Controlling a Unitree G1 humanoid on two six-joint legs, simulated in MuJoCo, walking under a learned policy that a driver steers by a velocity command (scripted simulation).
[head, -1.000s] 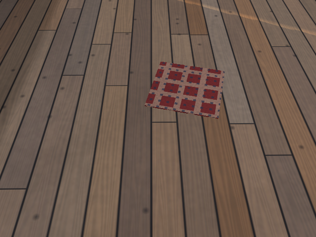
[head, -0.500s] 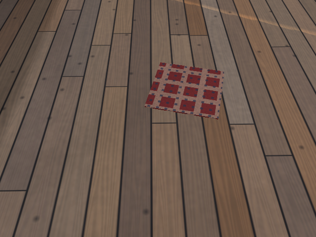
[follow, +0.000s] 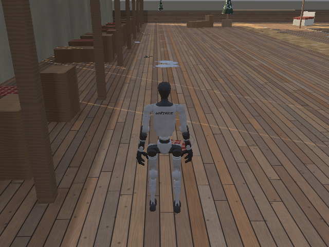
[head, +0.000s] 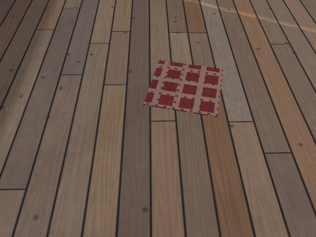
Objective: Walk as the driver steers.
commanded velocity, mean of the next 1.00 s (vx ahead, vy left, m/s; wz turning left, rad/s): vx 0.37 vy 0.00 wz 0.00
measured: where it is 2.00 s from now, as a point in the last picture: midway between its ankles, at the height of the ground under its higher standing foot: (172, 206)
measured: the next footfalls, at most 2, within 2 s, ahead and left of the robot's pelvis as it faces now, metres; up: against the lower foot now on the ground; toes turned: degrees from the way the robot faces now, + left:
right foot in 1.04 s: +0.53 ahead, -0.09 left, +0.00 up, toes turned -1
left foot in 1.50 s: +0.47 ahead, +0.13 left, +0.00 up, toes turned +2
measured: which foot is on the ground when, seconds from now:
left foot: down 0.00-1.00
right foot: down 0.00-0.64, up 0.66-1.00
